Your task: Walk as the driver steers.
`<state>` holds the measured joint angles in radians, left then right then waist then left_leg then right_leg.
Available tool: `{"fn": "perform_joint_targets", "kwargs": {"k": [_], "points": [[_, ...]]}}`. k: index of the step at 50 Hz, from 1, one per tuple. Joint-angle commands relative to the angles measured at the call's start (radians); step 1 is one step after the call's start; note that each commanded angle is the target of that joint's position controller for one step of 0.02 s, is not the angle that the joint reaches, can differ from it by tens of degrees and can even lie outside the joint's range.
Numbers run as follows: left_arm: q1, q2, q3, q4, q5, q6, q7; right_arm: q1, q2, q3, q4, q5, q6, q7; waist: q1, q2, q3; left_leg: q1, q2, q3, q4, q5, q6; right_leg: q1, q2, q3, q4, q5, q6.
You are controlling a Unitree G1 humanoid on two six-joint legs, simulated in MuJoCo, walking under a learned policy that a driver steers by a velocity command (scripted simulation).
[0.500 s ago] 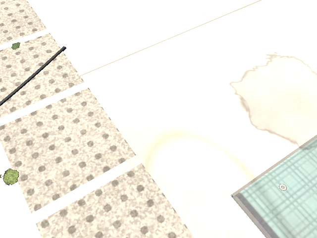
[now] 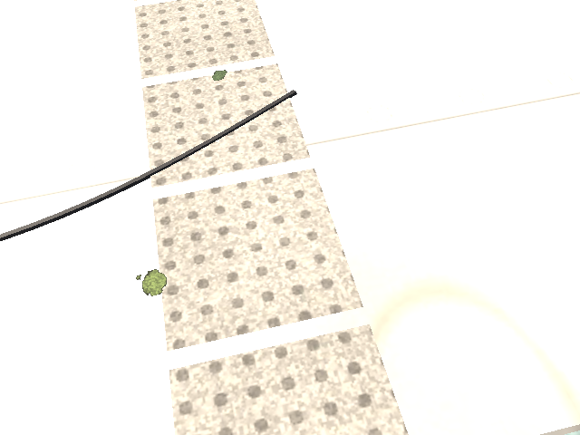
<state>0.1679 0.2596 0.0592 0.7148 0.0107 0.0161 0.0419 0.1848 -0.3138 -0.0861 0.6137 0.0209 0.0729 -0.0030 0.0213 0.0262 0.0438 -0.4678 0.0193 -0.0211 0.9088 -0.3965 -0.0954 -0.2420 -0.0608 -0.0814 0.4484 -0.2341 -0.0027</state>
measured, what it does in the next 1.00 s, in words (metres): steps on the spot, turning left: left foot, then right foot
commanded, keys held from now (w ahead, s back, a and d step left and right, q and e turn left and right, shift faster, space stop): q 0.80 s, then no key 0.20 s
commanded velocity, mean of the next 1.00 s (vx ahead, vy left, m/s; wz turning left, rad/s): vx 0.00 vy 0.00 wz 0.56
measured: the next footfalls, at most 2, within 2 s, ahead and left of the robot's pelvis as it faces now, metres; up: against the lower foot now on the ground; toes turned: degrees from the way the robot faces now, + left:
left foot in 0.12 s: +0.03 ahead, +0.14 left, +0.00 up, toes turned +6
right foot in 0.56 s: +0.10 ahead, -0.08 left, +0.00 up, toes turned +25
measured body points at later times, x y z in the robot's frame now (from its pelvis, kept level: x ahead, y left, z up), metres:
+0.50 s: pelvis +0.00 +0.03 +0.00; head +0.04 +0.04 +0.44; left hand +0.08 +0.34 -0.10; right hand +0.24 -0.20 -0.08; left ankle -0.01 +0.13 -0.74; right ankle +0.06 -0.10 -0.72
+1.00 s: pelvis -0.02 +0.04 -0.01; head +0.00 +0.07 +0.44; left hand -0.06 +0.35 -0.12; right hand +0.27 -0.10 -0.09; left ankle -0.08 +0.13 -0.75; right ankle +0.06 -0.09 -0.73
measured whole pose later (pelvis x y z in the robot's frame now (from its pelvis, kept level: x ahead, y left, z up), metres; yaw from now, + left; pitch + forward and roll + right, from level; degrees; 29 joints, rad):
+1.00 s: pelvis -0.02 +0.04 -0.01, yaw +33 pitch +1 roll +0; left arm 0.16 0.31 0.07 0.73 0.00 0.02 0.01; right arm 0.17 -0.29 -0.06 0.60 0.00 0.06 0.00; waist 0.03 -0.03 0.06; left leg -0.27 -0.01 0.00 0.53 -0.27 0.02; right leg -0.29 -0.10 -0.08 0.63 -0.38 0.04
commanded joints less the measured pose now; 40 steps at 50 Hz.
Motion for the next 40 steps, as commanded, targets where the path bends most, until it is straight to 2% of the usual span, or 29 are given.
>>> {"fn": "perform_joint_targets", "kwargs": {"k": [1,3,4,5,6,7,8,9,10,11,12,14,18,21,24,26,27,28,29,30,31,32,33,34,36,38,40], "points": [[-0.002,0.223,0.067,-0.051,-0.011,-0.007,-0.008,-0.058,-0.075,-0.015,-0.106,0.001,-0.013,0.011,0.027,-0.225,-0.117,0.019,-0.004,0.065,-0.136,-0.004,0.02,0.161,-0.246,0.146,-0.089,0.423,-0.212],[-0.013,0.229,0.071,-0.045,-0.027,-0.01,-0.014,-0.036,-0.077,-0.021,-0.104,0.002,-0.007,0.019,0.009,-0.222,-0.114,0.08,-0.01,0.082,-0.262,0.047,0.054,0.159,-0.255,0.131,-0.051,0.424,-0.191],[-0.028,0.227,0.071,-0.043,-0.038,-0.011,-0.015,-0.002,-0.073,-0.024,-0.092,0.002,-0.006,0.022,-0.017,-0.21,-0.117,0.145,-0.024,0.1,-0.374,0.128,0.081,0.139,-0.246,0.106,-0.01,0.409,-0.164],[-0.007,0.205,0.066,-0.029,-0.044,-0.014,-0.017,0.037,-0.085,-0.033,-0.077,-0.001,-0.006,0.019,-0.033,-0.178,-0.125,0.246,-0.045,0.097,-0.484,0.227,0.114,0.091,-0.219,0.066,0.056,0.344,-0.116],[0.042,0.164,0.057,-0.013,-0.026,-0.019,-0.022,0.076,-0.142,-0.052,-0.072,0.0,-0.009,0.008,-0.032,-0.036,-0.149,0.417,0.027,-0.035,-0.535,0.455,0.16,-0.052,-0.158,-0.018,0.219,0.17,-0.031],[0.032,0.089,0.027,-0.061,0.039,-0.022,-0.029,0.088,-0.269,-0.074,-0.101,-0.01,-0.015,-0.009,-0.004,0.306,-0.154,0.578,0.308,-0.414,-0.493,0.912,0.306,-0.382,-0.015,-0.076,0.539,-0.416,0.075],[-0.076,0.141,0.042,-0.089,0.022,-0.026,-0.019,0.114,-0.237,-0.063,-0.105,-0.047,-0.04,0.004,-0.099,0.227,-0.218,0.488,0.385,-0.497,-0.527,0.856,0.463,-0.438,0.042,0.097,0.71,-0.477,0.089],[-0.103,0.172,0.052,-0.09,-0.006,-0.021,-0.013,0.08,-0.208,-0.052,-0.095,-0.049,-0.059,0.009,-0.083,0.144,-0.17,0.453,0.323,-0.407,-0.544,0.76,0.435,-0.451,0.022,0.134,0.771,-0.403,0.08],[-0.092,0.172,0.056,-0.08,-0.011,-0.017,-0.007,0.024,-0.182,-0.046,-0.088,-0.031,-0.067,0.003,-0.05,0.115,-0.131,0.418,0.26,-0.339,-0.545,0.677,0.376,-0.458,0.011,0.146,0.751,-0.311,0.072],[-0.082,0.173,0.059,-0.065,-0.002,-0.013,0.001,-0.013,-0.156,-0.036,-0.093,-0.015,-0.065,-0.004,-0.036,0.088,-0.121,0.399,0.224,-0.31,-0.544,0.633,0.337,-0.453,0.005,0.154,0.723,-0.251,0.074],[-0.065,0.175,0.061,-0.062,0.004,-0.012,0.003,-0.043,-0.151,-0.031,-0.095,-0.008,-0.061,-0.011,-0.016,0.094,-0.118,0.357,0.201,-0.287,-0.546,0.652,0.327,-0.414,0.016,0.152,0.714,-0.199,0.082],[-0.039,0.153,0.056,-0.054,-0.002,-0.015,-0.003,-0.047,-0.146,-0.026,-0.095,-0.016,-0.054,-0.021,-0.004,0.104,-0.145,0.338,0.174,-0.271,-0.549,0.645,0.327,-0.361,0.042,0.142,0.676,-0.139,0.092],[-0.076,0.119,0.04,-0.063,-0.007,-0.02,-0.01,-0.027,-0.165,-0.034,-0.085,-0.012,-0.047,-0.032,-0.028,0.112,-0.143,0.338,0.154,-0.313,-0.537,0.51,0.321,-0.305,0.066,0.154,0.445,-0.107,0.1],[-0.087,0.125,0.039,-0.07,-0.012,-0.026,-0.02,-0.033,-0.181,-0.04,-0.087,-0.013,-0.041,-0.027,-0.039,0.134,-0.128,0.283,0.151,-0.379,-0.533,0.417,0.325,-0.225,0.087,0.161,0.33,-0.125,0.09],[-0.076,0.138,0.045,-0.076,-0.019,-0.037,-0.033,-0.046,-0.179,-0.04,-0.088,-0.008,-0.035,-0.018,-0.039,0.149,-0.124,0.278,0.143,-0.459,-0.512,0.425,0.317,-0.163,0.105,0.166,0.223,-0.138,0.073],[-0.034,0.137,0.049,-0.069,-0.02,-0.047,-0.041,-0.073,-0.172,-0.037,-0.092,0.003,-0.031,-0.019,-0.009,0.146,-0.132,0.276,0.117,-0.488,-0.474,0.438,0.289,-0.08,0.109,0.16,0.066,-0.063,0.053],[-0.001,0.14,0.054,-0.058,-0.017,-0.052,-0.042,-0.084,-0.162,-0.034,-0.094,0.011,-0.028,-0.022,0.013,0.133,-0.135,0.245,0.086,-0.477,-0.444,0.396,0.254,0.005,0.096,0.152,-0.059,0.053,0.036],[0.026,0.189,0.067,-0.058,-0.005,-0.051,-0.036,-0.05,-0.126,-0.024,-0.092,0.005,-0.03,-0.025,0.002,0.054,-0.162,0.158,0.035,-0.426,-0.355,0.23,0.199,0.128,-0.031,0.243,-0.097,0.138,-0.009],[-0.01,0.278,0.081,-0.068,0.015,-0.041,-0.029,0.0,-0.081,-0.013,-0.103,-0.001,-0.035,-0.024,-0.061,-0.232,-0.132,-0.042,-0.13,-0.22,-0.154,-0.107,0.129,0.192,-0.232,0.478,-0.129,0.324,-0.14],[0.001,0.24,0.075,-0.074,0.035,-0.044,-0.032,0.001,-0.164,-0.038,-0.098,-0.01,-0.043,-0.028,-0.028,-0.279,-0.125,-0.101,-0.129,-0.151,0.094,-0.279,0.075,0.126,-0.358,0.607,-0.151,0.386,-0.282],[-0.042,0.189,0.056,-0.09,0.026,-0.046,-0.028,0.025,-0.214,-0.059,-0.077,-0.007,-0.042,-0.025,-0.046,-0.201,-0.107,-0.106,-0.083,-0.155,0.231,-0.216,0.053,0.096,-0.334,0.529,-0.143,0.359,-0.285],[-0.088,0.154,0.047,-0.097,0.015,-0.043,-0.022,0.037,-0.206,-0.064,-0.052,-0.001,-0.034,-0.025,-0.06,-0.164,-0.083,-0.109,-0.07,-0.139,0.281,-0.149,0.036,0.078,-0.259,0.422,-0.133,0.298,-0.234],[-0.109,0.141,0.043,-0.102,0.001,-0.039,-0.016,0.046,-0.18,-0.061,-0.038,-0.002,-0.023,-0.028,-0.059,-0.154,-0.068,-0.132,-0.067,-0.127,0.317,-0.09,0.02,0.087,-0.209,0.351,-0.128,0.251,-0.199],[-0.108,0.136,0.038,-0.103,-0.005,-0.036,-0.01,0.04,-0.153,-0.054,-0.038,0.001,-0.016,-0.026,-0.047,-0.157,-0.056,-0.149,-0.062,-0.114,0.338,-0.053,0.005,0.093,-0.194,0.306,-0.127,0.282,-0.197],[-0.073,0.142,0.037,-0.095,0.003,-0.025,0.0,0.003,-0.114,-0.04,-0.058,0.01,-0.015,-0.02,-0.021,-0.174,-0.058,-0.151,-0.05,-0.058,0.273,-0.011,-0.011,0.123,-0.168,0.23,-0.134,0.309,-0.204],[-0.032,0.16,0.044,-0.086,0.007,-0.016,0.006,-0.044,-0.094,-0.03,-0.081,0.009,-0.017,-0.017,0.014,-0.191,-0.079,-0.16,-0.022,-0.036,0.171,-0.013,-0.022,0.197,-0.193,0.216,-0.13,0.335,-0.222],[-0.029,0.186,0.054,-0.084,0.004,-0.01,0.003,-0.059,-0.079,-0.019,-0.094,0.001,-0.018,-0.008,0.024,-0.196,-0.101,-0.102,0.006,-0.013,0.063,-0.028,-0.019,0.21,-0.214,0.191,-0.123,0.347,-0.227]]}}
Keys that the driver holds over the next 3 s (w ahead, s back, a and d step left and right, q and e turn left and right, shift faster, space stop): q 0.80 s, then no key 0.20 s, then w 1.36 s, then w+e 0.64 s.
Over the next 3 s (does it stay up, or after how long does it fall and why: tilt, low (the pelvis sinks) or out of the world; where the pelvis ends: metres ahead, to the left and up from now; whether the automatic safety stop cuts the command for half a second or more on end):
stays up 0.81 0.49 -0.01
